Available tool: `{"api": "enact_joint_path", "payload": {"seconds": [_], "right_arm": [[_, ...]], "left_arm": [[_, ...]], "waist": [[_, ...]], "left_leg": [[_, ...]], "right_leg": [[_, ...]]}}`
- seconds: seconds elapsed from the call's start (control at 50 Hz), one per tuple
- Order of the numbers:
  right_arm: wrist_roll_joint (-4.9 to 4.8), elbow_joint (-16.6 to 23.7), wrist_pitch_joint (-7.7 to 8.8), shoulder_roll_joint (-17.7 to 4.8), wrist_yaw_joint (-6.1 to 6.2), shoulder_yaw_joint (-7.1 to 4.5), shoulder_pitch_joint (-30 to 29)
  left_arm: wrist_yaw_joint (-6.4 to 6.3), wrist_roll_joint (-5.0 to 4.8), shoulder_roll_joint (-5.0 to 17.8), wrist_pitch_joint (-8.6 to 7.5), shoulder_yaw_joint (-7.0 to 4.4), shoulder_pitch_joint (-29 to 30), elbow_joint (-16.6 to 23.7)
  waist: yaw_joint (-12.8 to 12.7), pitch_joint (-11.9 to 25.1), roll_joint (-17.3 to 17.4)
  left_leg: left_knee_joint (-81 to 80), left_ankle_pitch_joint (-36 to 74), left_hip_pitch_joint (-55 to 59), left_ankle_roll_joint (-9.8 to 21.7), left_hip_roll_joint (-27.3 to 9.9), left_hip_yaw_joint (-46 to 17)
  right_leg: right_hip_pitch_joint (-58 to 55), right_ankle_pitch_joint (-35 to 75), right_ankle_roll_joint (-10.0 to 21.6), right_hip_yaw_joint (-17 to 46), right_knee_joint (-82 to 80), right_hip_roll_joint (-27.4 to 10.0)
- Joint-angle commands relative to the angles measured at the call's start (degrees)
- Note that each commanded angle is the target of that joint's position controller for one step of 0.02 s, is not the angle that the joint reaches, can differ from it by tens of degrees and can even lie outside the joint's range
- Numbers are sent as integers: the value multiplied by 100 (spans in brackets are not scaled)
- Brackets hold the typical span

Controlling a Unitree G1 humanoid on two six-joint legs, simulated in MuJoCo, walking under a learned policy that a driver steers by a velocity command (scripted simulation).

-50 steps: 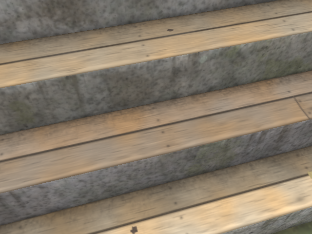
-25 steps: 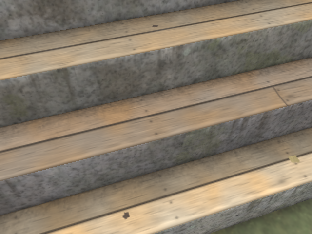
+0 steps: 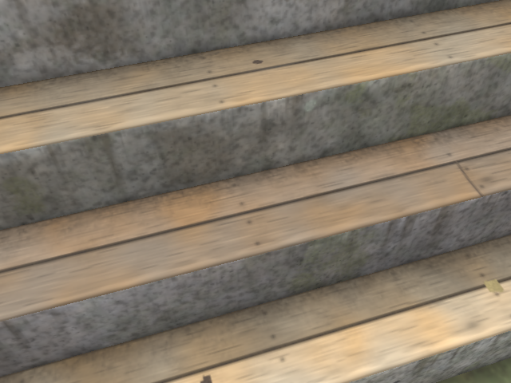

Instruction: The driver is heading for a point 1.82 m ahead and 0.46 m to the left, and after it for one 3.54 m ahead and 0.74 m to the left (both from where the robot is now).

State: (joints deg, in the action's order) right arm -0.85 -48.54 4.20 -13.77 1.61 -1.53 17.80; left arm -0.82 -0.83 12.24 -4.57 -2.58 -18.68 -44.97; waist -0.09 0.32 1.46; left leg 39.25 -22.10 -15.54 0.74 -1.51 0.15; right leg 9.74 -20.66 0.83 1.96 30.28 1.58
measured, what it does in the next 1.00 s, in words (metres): climbs: left foot, then right foot 0.20 m higher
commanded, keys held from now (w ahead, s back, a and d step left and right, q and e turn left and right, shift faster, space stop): w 0.86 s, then w+q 0.14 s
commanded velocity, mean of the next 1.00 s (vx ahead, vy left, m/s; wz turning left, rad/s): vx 0.47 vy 0.00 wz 0.02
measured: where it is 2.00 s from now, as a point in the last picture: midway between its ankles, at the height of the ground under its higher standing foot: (254, 107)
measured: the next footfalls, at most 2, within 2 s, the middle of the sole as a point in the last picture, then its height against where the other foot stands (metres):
left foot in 0.26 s outside the picture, level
right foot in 0.84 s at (326, 343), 0.20 m higher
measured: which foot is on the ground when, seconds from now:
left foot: up 0.00-0.24, down 0.26-0.86, up 0.88-1.00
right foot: down 0.00-0.26, up 0.28-0.82, down 0.84-1.00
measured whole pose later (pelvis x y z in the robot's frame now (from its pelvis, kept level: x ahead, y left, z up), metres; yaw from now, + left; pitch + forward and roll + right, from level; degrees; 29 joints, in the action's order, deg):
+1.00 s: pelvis +0.41 -0.04 +0.11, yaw +1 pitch +2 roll -2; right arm 1.8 -48.6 4.5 -12.2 -0.3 -3.4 14.7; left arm -1.4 1.9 9.7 -0.1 -1.2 -5.2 -45.2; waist 2.5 -1.4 1.8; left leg 102.3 -1.6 -33.5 4.6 2.2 -6.9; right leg 42.2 -24.9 6.5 -12.6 65.3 -1.3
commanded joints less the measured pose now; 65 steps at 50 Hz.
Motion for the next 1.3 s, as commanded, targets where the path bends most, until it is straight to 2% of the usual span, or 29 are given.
{"api": "enact_joint_path", "payload": {"seconds": [0.02,0.06,0.14,0.18,0.24,0.26,0.28,0.3,0.34,0.44,0.46,0.54,0.62,0.72,0.76,0.8,0.82,0.84,0.86,0.88,0.9,0.92,0.96,1.02,1.04,1.08,1.1,1.2,1.3], "right_arm": [[-139,977,359,-666,-21,-87,-1348],[-144,1055,304,-505,-100,2,-1441],[80,1206,328,-98,-291,213,-1720],[119,950,241,-430,-287,106,-907],[163,739,82,-797,-172,-88,36],[225,405,54,-1003,-110,-167,1133],[277,435,3,-1491,-75,-144,1048],[270,419,0,-1574,-100,-277,1076],[88,447,-79,-925,-167,-153,310],[216,136,-38,-557,-238,-10,47],[125,-24,49,-607,-202,-69,189],[185,-438,124,-482,-99,-37,1092],[229,-812,112,-472,36,-122,1865],[295,-1155,137,-429,105,-82,1916],[169,-1348,-4,-264,160,-5,1930],[-14,-1058,-85,-245,155,30,1358],[-29,-827,-66,-417,99,47,1235],[-36,-735,81,-1134,-8,-104,1185],[-267,-623,262,-1687,-146,-346,753],[-384,-372,483,-1437,-360,-332,775],[-180,-217,543,-960,-524,-328,689],[136,-118,456,-426,-484,-315,452],[384,501,127,266,-242,-165,-313],[297,786,-145,920,-38,77,-164],[-115,446,-163,236,-693,59,-234],[-75,433,-79,227,-907,22,-131],[-61,522,-98,285,-1003,85,-255],[29,617,-200,138,-942,215,-1232],[-120,863,-469,233,-611,386,-2734]], "left_arm": [[30,96,1196,-129,-350,-1171,54],[14,68,1078,-101,-320,-666,200],[-59,-47,1068,3,-271,-1,335],[-88,-37,1413,34,-353,-1,316],[-33,-110,1037,-10,-217,355,409],[19,-1,727,-35,-102,632,493],[53,281,-6,-114,114,169,538],[99,-19,380,-161,33,-825,288],[125,-114,896,-86,-71,177,447],[13,69,202,174,99,-57,316],[118,680,204,328,111,387,549],[6,469,-170,534,191,862,656],[-114,514,-171,446,261,2383,1475],[-75,337,-478,391,451,3311,2171],[-15,380,-765,370,668,3939,2690],[53,217,-986,482,831,3322,2561],[57,96,-695,518,670,2369,2052],[40,98,-245,512,386,931,1644],[40,228,138,475,181,-145,1348],[-47,309,566,401,-10,-581,1045],[-173,337,1400,488,-280,-807,739],[-161,180,1297,516,-320,-165,675],[-111,215,459,454,-123,758,111],[24,386,-665,226,194,752,-713],[499,704,-741,168,379,564,-656],[625,684,-275,102,247,875,-963],[609,640,56,75,181,554,-1191],[478,783,6,-140,468,-84,-1580],[567,1064,37,32,602,-2065,-2032]], "waist": [[-606,-457,-1166],[-351,-388,-490],[-152,-101,-711],[157,516,-1141],[829,850,-641],[1307,1061,-82],[637,957,1682],[441,1324,1332],[328,-119,221],[-188,-231,158],[-295,-329,-236],[113,16,663],[431,-664,115],[511,-918,263],[615,-945,244],[304,-111,285],[35,777,160],[-647,1808,921],[-1309,2586,1071],[-1374,3040,-94],[-1290,3415,-2138],[-883,3267,-1331],[-114,874,211],[575,-229,-211],[63,-314,-33],[566,-110,111],[532,181,-445],[680,567,-250],[-426,533,-942]], "left_leg": [[1961,-1090,-3466,140,-4,-232],[1828,-626,-3706,329,-401,-294],[46,892,-1494,76,21,376],[187,1290,-143,44,395,470],[-990,1867,1334,371,503,517],[-1144,2214,2764,621,-142,-285],[-1400,4128,2767,978,-1621,-2309],[-2343,1749,2616,1987,-2359,-3976],[-2808,-1081,1432,1750,-1838,-3182],[-2710,679,-186,1458,-1125,-1574],[-2591,1128,-664,1222,-750,-1067],[-2352,2068,312,1619,-1070,-1354],[-2727,291,2224,1656,-1621,-2088],[-3196,886,2668,1327,-1664,-1455],[-3920,1720,1805,1093,-1231,-904],[-4456,5151,255,1104,-980,-51],[-3622,8144,203,1199,-925,183],[-2229,11235,794,1135,-1296,44],[-555,11749,1177,816,-1229,66],[1352,9360,-473,547,-602,-255],[4398,1876,-1376,334,894,-493],[6794,1620,-1721,256,863,-1536],[7440,2146,-2915,359,205,-718],[8656,2005,-3987,613,359,-864],[8850,3109,-4822,1505,590,-2118],[8648,3134,-5264,1862,577,-1993],[10112,2488,-5798,1942,736,-1562],[9743,3103,-6539,1641,420,-476],[8226,2271,-8357,1431,120,-281]], "right_leg": [[-2256,2120,1771,3162,-1701,-2189],[-2209,2508,1480,2333,-1799,-2109],[-599,3576,868,621,-1875,-1003],[-353,4874,887,520,-1386,-1088],[173,4976,494,224,506,-739],[1566,3419,242,209,2318,-460],[2767,-1365,30,116,4354,165],[3318,-1330,-3,764,5291,214],[4386,-318,-50,195,5904,-435],[4314,864,-204,50,6943,-607],[4026,1197,-127,-274,6418,-615],[5229,869,-69,-657,8168,-326],[8101,-629,124,-135,9205,-675],[8987,-1739,360,-311,9189,-746],[7804,-1718,448,-654,7603,-930],[3642,-852,695,-1223,4987,-651],[2030,-462,663,-1699,4874,-64],[887,-574,735,-1632,4828,298],[16,82,836,-979,3601,276],[-1390,-181,1277,1272,2154,-715],[-1664,862,1660,4442,-154,-2317],[-783,333,1440,4967,-556,-2269],[1189,-2003,1194,3427,-367,-2061],[2127,-1106,667,1558,-509,-1729],[2215,435,781,1678,-835,-1721],[2243,613,651,771,-1055,-1667],[1672,832,900,558,-1202,-1682],[1206,1007,200,-975,-1327,-998],[-1522,2250,741,-637,-1841,-1852]]}}
Over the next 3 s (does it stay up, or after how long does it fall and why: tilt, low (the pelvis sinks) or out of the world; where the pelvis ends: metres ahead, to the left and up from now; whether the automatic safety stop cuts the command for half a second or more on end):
stays up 1.28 0.32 0.91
